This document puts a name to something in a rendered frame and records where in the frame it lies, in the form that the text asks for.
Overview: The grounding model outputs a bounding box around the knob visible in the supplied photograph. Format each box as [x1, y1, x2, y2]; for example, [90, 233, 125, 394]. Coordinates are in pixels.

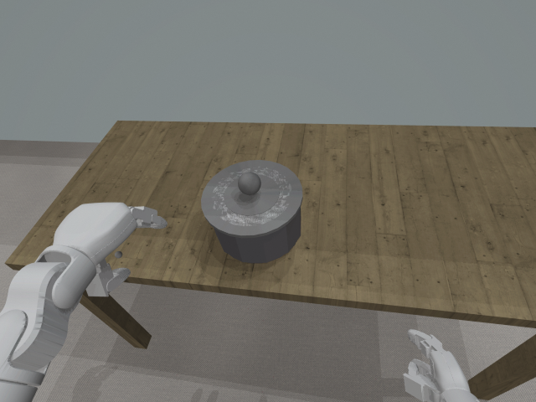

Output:
[238, 172, 261, 195]

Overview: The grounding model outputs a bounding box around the left robot forearm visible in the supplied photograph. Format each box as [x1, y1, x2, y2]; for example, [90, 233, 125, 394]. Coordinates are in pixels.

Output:
[0, 245, 96, 402]

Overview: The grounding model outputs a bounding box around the table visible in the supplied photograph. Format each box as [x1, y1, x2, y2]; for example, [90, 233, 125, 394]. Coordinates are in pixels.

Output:
[4, 121, 536, 400]

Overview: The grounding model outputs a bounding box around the right robot hand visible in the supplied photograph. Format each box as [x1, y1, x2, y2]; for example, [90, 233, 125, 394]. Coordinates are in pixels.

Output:
[404, 329, 471, 402]

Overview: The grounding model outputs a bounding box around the left robot hand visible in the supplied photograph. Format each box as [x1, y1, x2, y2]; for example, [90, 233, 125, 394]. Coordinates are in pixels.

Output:
[53, 203, 168, 296]

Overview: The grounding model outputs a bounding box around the lid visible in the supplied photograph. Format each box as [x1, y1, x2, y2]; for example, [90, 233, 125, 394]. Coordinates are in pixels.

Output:
[201, 160, 302, 238]

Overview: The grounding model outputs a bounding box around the pot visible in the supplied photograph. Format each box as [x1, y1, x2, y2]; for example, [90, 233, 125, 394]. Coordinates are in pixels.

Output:
[214, 209, 301, 263]

